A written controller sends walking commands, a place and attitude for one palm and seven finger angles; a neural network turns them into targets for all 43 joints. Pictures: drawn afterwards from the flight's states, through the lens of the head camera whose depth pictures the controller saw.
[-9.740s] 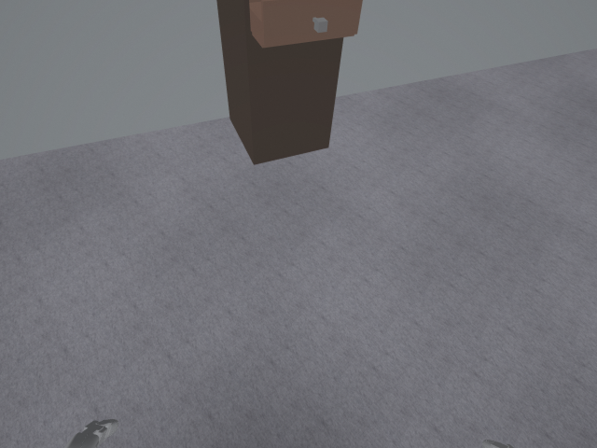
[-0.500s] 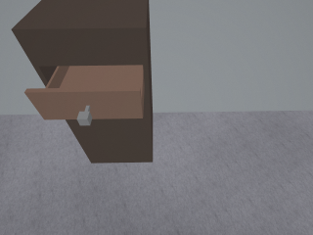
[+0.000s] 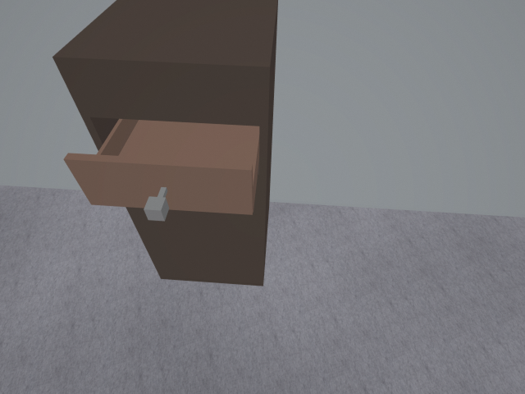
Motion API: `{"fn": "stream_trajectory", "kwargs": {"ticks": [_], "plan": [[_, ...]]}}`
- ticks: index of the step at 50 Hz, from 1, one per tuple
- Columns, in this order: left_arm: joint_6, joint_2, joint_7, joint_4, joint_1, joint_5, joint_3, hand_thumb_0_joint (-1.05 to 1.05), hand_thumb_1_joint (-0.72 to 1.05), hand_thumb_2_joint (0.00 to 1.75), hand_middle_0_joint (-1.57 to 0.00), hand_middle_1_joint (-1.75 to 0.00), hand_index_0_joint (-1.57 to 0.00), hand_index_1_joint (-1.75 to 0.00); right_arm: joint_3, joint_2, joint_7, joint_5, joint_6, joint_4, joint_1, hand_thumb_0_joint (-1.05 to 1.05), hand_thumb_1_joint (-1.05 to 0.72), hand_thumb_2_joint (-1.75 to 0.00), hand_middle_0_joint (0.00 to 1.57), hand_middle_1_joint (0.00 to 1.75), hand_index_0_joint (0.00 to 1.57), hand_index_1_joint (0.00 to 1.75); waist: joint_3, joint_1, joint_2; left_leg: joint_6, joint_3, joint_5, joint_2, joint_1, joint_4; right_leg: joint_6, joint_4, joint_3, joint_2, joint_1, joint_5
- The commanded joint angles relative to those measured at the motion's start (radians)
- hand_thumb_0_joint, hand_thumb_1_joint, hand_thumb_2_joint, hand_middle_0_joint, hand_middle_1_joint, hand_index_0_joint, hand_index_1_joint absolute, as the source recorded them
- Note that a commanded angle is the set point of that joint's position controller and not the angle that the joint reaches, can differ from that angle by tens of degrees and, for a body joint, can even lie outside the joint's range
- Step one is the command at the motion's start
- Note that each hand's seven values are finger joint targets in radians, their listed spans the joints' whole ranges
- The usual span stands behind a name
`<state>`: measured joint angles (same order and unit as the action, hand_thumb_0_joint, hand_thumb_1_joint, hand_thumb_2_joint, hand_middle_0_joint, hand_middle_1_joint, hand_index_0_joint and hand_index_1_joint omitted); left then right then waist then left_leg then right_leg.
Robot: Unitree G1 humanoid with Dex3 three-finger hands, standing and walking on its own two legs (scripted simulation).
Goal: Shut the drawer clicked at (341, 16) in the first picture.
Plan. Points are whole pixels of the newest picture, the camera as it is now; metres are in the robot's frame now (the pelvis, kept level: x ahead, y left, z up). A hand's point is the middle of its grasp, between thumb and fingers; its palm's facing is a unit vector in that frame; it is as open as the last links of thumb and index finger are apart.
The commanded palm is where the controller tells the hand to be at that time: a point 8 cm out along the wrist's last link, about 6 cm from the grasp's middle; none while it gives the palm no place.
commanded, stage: come to a stop and stand still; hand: left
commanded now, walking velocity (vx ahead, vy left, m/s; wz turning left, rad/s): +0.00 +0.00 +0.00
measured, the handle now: (159, 202) +0.48 +0.26 -0.04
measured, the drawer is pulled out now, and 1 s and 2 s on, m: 0.14 0.14 0.14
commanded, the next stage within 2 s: look again from close up in 0.10 s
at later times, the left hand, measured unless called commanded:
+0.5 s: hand out of the picture +0.00 +0.20 -0.18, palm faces +0.00 -0.98 -0.20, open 7.4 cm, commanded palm none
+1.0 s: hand (128, 351) +0.18 +0.22 -0.03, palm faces +0.21 -0.97 -0.15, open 7.0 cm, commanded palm +0.11 +0.26 -0.06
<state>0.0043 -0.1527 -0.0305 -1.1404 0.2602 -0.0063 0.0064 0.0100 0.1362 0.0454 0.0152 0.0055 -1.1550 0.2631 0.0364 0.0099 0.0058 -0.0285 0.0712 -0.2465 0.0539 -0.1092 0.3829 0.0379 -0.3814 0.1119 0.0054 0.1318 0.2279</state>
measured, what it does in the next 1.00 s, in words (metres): stands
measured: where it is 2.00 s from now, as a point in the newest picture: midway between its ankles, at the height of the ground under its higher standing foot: outside the picture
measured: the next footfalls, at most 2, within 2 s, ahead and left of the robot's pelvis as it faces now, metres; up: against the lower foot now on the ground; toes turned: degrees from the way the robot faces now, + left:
none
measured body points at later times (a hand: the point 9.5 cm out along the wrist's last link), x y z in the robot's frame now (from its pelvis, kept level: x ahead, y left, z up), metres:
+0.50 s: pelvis -0.01 +0.03 -0.01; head +0.00 +0.02 +0.44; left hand +0.00 +0.25 -0.16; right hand -0.01 -0.18 -0.17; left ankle -0.03 +0.13 -0.74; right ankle -0.01 -0.09 -0.74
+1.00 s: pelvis -0.01 +0.03 -0.02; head -0.01 +0.02 +0.43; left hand +0.17 +0.27 -0.02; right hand +0.08 -0.23 -0.13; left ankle -0.02 +0.13 -0.74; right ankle -0.01 -0.09 -0.74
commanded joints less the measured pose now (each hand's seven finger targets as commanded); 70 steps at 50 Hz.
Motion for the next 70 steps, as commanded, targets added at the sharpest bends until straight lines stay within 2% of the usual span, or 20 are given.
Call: {"fn": "stream_trajectory", "kwargs": {"ticks": [1, 9, 10, 12, 15, 22, 33, 39, 40, 41, 42, 44, 45, 47, 51, 54, 57, 62, 66, 70], "plan": [[0.019, -0.088, -0.009, 0.026, 0.057, 0.003, 0.010, 0.00, 0.90, 0.90, -0.20, -0.30, -0.20, -0.30, 0.007, 0.080, 0.000, -0.007, 0.008, 0.016, 0.081, 0.00, -0.90, -0.90, 0.20, 0.30, 0.20, 0.30, 0.008, -0.012, -0.012, 0.022, -0.061, 0.213, 0.082, 0.004, -0.058, -0.010, 0.065, -0.115, -0.133, 0.004, -0.277], [0.018, -0.073, -0.012, 0.009, 0.103, 0.001, 0.003, 0.00, 0.90, 0.90, -0.20, -0.30, -0.20, -0.30, 0.001, 0.077, -0.001, -0.008, 0.007, 0.011, 0.078, 0.00, -0.90, -0.90, 0.20, 0.30, 0.20, 0.30, 0.040, -0.009, 0.001, 0.031, -0.062, 0.168, 0.074, 0.003, -0.078, -0.011, 0.089, -0.126, -0.130, 0.026, -0.196], [0.053, -0.102, -0.049, -0.017, 0.165, -0.018, 0.002, 0.00, 0.90, 0.90, -0.20, -0.30, -0.20, -0.30, 0.001, 0.117, -0.022, -0.013, 0.029, 0.082, -0.026, 0.00, -0.90, -0.90, 0.20, 0.30, 0.20, 0.30, 0.075, 0.030, -0.043, 0.009, -0.006, 0.133, 0.064, -0.151, 0.162, -0.052, 0.030, -0.189, -0.191, 0.031, -0.639], [0.058, -0.129, -0.031, 0.040, 0.112, -0.011, 0.006, 0.00, 0.90, 0.90, -0.20, -0.30, -0.20, -0.30, 0.005, 0.061, -0.022, -0.005, 0.014, 0.107, 0.071, 0.00, -0.90, -0.90, 0.20, 0.30, 0.20, 0.30, -0.014, -0.044, 0.029, 0.031, -0.042, -0.075, 0.021, -0.104, 0.116, 0.029, 0.030, -0.196, -0.226, 0.030, -0.419], [0.048, -0.092, -0.019, 0.051, 0.087, -0.005, 0.003, 0.00, 0.90, 0.90, -0.20, -0.30, -0.20, -0.30, -0.006, 0.078, -0.025, 0.001, 0.023, 0.101, 0.117, 0.00, -0.90, -0.90, 0.20, 0.30, 0.20, 0.30, -0.050, -0.037, 0.031, 0.048, -0.070, 0.070, 0.048, -0.092, 0.065, 0.024, -0.014, -0.133, -0.130, 0.054, -0.095], [0.019, -0.068, -0.005, 0.051, 0.085, -0.003, -0.005, 0.00, 0.90, 0.90, -0.20, -0.30, -0.20, -0.30, -0.018, 0.101, -0.018, 0.001, 0.028, 0.111, 0.102, 0.00, -0.90, -0.90, 0.20, 0.30, 0.20, 0.30, 0.087, -0.006, 0.002, 0.072, -0.112, 0.029, 0.060, -0.187, -0.033, 0.004, -0.045, -0.113, -0.098, 0.080, 0.009], [0.011, -0.079, -0.003, 0.061, 0.076, -0.004, 0.000, 0.00, 0.90, 0.90, -0.20, -0.30, -0.20, -0.30, -0.022, 0.097, -0.016, 0.002, 0.031, 0.076, 0.120, 0.00, -0.90, -0.90, 0.20, 0.30, 0.20, 0.30, 0.060, 0.002, 0.008, 0.080, -0.108, 0.069, 0.062, -0.160, -0.060, -0.005, -0.060, -0.104, -0.102, 0.050, -0.034], [0.012, -0.076, -0.004, 0.054, 0.080, -0.004, 0.002, 0.00, 0.90, 0.90, -0.20, -0.30, -0.20, -0.30, -0.020, 0.091, -0.014, 0.000, 0.031, 0.060, 0.120, 0.00, -0.90, -0.90, 0.20, 0.30, 0.20, 0.30, 0.038, 0.000, -0.001, 0.079, -0.091, 0.117, 0.059, -0.124, -0.042, -0.006, -0.057, -0.106, -0.109, 0.047, -0.072], [0.031, -0.118, -0.046, 0.019, 0.154, -0.014, 0.002, 0.00, 0.90, 0.90, -0.20, -0.30, -0.20, -0.30, -0.002, 0.143, -0.021, -0.015, 0.034, 0.130, 0.009, 0.00, -0.90, -0.90, 0.20, 0.30, 0.20, 0.30, 0.045, 0.034, -0.151, 0.043, -0.067, 0.256, 0.075, -0.177, 0.175, -0.021, -0.044, -0.170, -0.168, 0.060, -0.509], [0.250, -0.357, -0.037, 1.590, -0.601, 0.184, 0.147, 0.00, 0.90, 0.90, -0.22, -0.32, -0.22, -0.32, 0.025, 0.307, 0.021, -0.056, 0.197, 0.464, 0.028, 0.00, -0.90, -0.90, 0.20, 0.30, 0.20, 0.30, -0.482, -0.100, 0.089, 0.055, -0.075, 0.345, -0.037, 0.099, 0.060, -0.007, -0.120, -0.103, -0.063, -0.023, -0.408], [0.184, -0.291, -0.076, 1.322, -0.149, 0.099, 0.131, 0.00, 0.90, 0.90, -0.24, -0.34, -0.24, -0.34, -0.011, 0.207, 0.052, -0.045, 0.286, 0.405, -0.063, 0.00, -0.90, -0.90, 0.20, 0.30, 0.20, 0.30, -0.453, -0.005, 0.242, 0.044, -0.059, 0.506, 0.001, 0.151, 0.038, 0.009, -0.166, -0.079, -0.025, 0.025, -0.180], [0.027, 0.052, -0.112, 1.029, 0.165, 0.133, -0.062, 0.00, 0.90, 0.90, -0.28, -0.39, -0.28, -0.39, 0.009, 0.163, 0.033, -0.064, 0.320, 0.337, -0.019, 0.00, -0.90, -0.90, 0.20, 0.30, 0.20, 0.30, -0.197, -0.039, 0.150, 0.020, -0.077, 0.326, 0.005, -0.025, 0.025, -0.019, -0.162, -0.021, -0.028, 0.169, -0.010], [0.051, 0.053, -0.086, 1.239, 0.014, 0.171, -0.091, 0.00, 0.90, 0.90, -0.30, -0.41, -0.30, -0.41, 0.012, 0.205, 0.032, -0.072, 0.333, 0.414, -0.049, 0.00, -0.90, -0.90, 0.20, 0.30, 0.20, 0.30, -0.072, -0.045, 0.116, 0.024, -0.099, 0.229, -0.004, -0.101, 0.038, -0.022, -0.146, -0.010, -0.032, 0.177, -0.043], [0.136, -0.021, -0.059, 1.228, 0.041, 0.140, -0.012, 0.00, 0.90, 0.90, -0.34, -0.45, -0.34, -0.45, 0.038, 0.233, 0.034, -0.045, 0.362, 0.466, -0.050, 0.00, -0.90, -0.90, 0.20, 0.30, 0.20, 0.30, -0.044, -0.069, -0.030, 0.037, -0.101, 0.102, -0.035, -0.193, 0.111, -0.023, -0.139, 0.006, -0.020, 0.257, 0.005], [0.351, 0.030, 0.124, 0.966, 0.348, 0.188, 0.063, 0.00, 0.90, 0.90, -0.42, -0.54, -0.42, -0.54, 0.071, 0.223, -0.008, -0.026, 0.360, 0.591, -0.082, 0.00, -0.90, -0.90, 0.20, 0.30, 0.20, 0.30, -0.035, 0.025, -0.318, 0.029, -0.076, -0.009, -0.063, -0.441, 0.273, -0.019, -0.277, 0.011, -0.003, 0.407, 0.131], [0.532, -0.064, 0.320, 0.976, 0.415, 0.241, 0.182, 0.00, 0.90, 0.90, -0.48, -0.60, -0.48, -0.60, 0.093, 0.237, -0.058, -0.021, 0.333, 0.690, -0.127, 0.00, -0.90, -0.90, 0.20, 0.30, 0.20, 0.30, -0.146, 0.073, -0.119, 0.005, -0.037, 0.062, -0.094, -0.502, 0.394, 0.011, -0.419, -0.020, -0.014, 0.361, -0.051], [0.562, -0.167, 0.367, 1.096, 0.325, 0.236, 0.266, 0.00, 0.90, 0.90, -0.54, -0.67, -0.54, -0.67, 0.092, 0.227, -0.057, -0.027, 0.298, 0.780, -0.158, 0.00, -0.90, -0.90, 0.20, 0.30, 0.20, 0.30, -0.283, 0.096, 0.008, 0.027, -0.003, 0.065, -0.103, -0.575, 0.471, 0.006, -0.505, -0.068, -0.025, 0.362, -0.113], [0.583, -0.192, 0.284, 1.450, -0.014, 0.270, 0.268, 0.00, 0.90, 0.90, -0.64, -0.78, -0.64, -0.78, 0.077, 0.203, -0.032, -0.027, 0.269, 0.813, -0.083, 0.00, -0.90, -0.90, 0.20, 0.30, 0.20, 0.30, -0.390, 0.012, 0.165, 0.048, -0.041, 0.024, -0.073, -0.526, 0.553, -0.006, -0.520, -0.105, -0.010, 0.471, -0.013], [0.641, -0.152, 0.315, 1.496, -0.182, 0.276, 0.141, 0.00, 0.90, 0.90, -0.72, -0.86, -0.72, -0.86, 0.052, 0.221, -0.001, -0.032, 0.298, 0.753, -0.051, 0.00, -0.90, -0.90, 0.20, 0.30, 0.20, 0.30, -0.338, -0.095, 0.085, 0.060, -0.082, -0.081, -0.044, -0.579, 0.621, -0.015, -0.497, -0.131, 0.002, 0.584, 0.139], [0.517, -0.212, 0.423, 1.295, -0.249, 0.289, 0.116, 0.00, 0.90, 0.90, -0.80, -0.95, -0.80, -0.95, 0.026, 0.259, 0.033, -0.060, 0.309, 0.722, -0.053, 0.00, -0.90, -0.90, 0.20, 0.30, 0.20, 0.30, -0.296, -0.121, 0.012, 0.064, -0.094, -0.178, -0.037, -0.656, 0.622, -0.025, -0.438, -0.161, -0.002, 0.560, 0.276]]}}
